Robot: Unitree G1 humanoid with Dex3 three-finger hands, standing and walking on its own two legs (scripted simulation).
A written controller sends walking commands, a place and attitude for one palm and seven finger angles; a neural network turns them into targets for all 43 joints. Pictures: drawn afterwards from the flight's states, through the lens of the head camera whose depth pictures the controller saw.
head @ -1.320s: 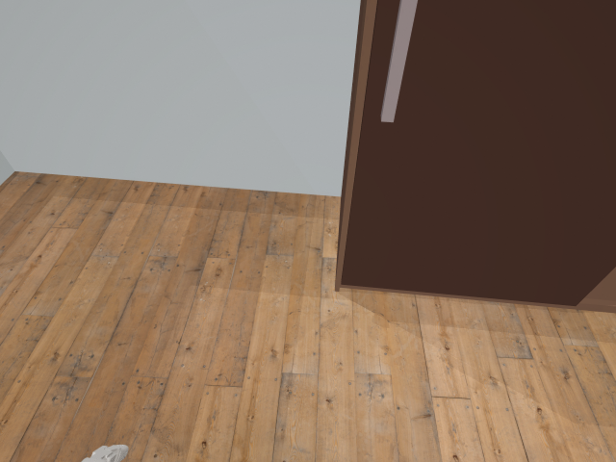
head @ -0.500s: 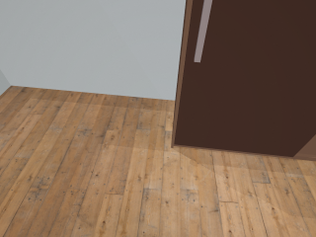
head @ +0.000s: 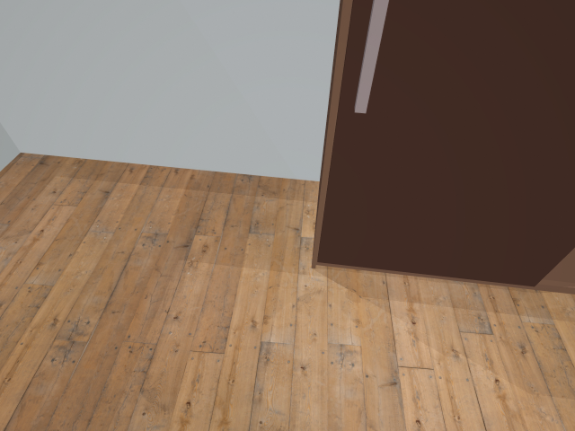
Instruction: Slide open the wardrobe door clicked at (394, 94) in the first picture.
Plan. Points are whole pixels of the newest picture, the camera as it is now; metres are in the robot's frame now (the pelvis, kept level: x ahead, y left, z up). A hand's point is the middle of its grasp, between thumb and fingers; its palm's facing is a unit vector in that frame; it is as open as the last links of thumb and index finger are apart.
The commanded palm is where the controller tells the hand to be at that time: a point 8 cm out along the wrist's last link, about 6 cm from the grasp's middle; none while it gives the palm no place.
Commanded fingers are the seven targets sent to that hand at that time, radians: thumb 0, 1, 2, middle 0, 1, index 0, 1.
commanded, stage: look at it before walking up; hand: left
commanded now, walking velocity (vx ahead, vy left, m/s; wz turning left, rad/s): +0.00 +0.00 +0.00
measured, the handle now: (372, 40) +0.86 -0.13 +0.18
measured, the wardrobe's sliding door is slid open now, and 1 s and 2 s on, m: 0.00 0.00 0.00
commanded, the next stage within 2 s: walk to a spot facing it in 0.12 s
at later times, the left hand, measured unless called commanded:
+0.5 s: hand out of the picture +0.06 +0.22 -0.18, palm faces -0.10 -0.95 -0.28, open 7.4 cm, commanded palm none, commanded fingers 0.00 0.90 0.90 -0.20 -0.30 -0.20 -0.30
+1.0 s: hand out of the picture +0.07 +0.16 -0.16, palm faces -0.26 -0.93 -0.25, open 7.4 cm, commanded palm none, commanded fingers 0.00 0.90 0.90 -0.20 -0.30 -0.20 -0.30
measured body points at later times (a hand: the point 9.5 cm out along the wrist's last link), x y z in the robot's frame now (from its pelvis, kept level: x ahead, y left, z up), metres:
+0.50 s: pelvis +0.00 +0.00 -0.01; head +0.02 +0.00 +0.44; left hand +0.07 +0.27 -0.15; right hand +0.06 -0.28 -0.15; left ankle +0.01 +0.12 -0.75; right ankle +0.01 -0.12 -0.75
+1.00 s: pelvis -0.03 -0.02 -0.01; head +0.00 -0.04 +0.44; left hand +0.09 +0.21 -0.14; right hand -0.01 -0.30 -0.15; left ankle +0.00 +0.15 -0.68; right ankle -0.01 -0.11 -0.75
